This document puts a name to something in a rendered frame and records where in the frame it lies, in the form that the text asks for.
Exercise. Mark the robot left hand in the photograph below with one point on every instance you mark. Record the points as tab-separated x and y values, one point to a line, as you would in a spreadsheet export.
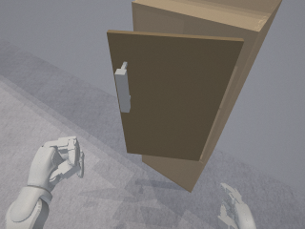
43	171

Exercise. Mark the cupboard door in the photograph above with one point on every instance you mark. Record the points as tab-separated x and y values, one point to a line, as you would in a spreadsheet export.
176	83

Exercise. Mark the robot right hand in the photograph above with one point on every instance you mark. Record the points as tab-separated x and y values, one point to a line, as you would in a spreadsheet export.
240	215

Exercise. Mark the robot left forearm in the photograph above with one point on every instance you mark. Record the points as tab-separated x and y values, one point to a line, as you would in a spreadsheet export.
30	210

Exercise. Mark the handle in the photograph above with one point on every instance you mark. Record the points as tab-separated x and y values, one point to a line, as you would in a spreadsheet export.
122	86

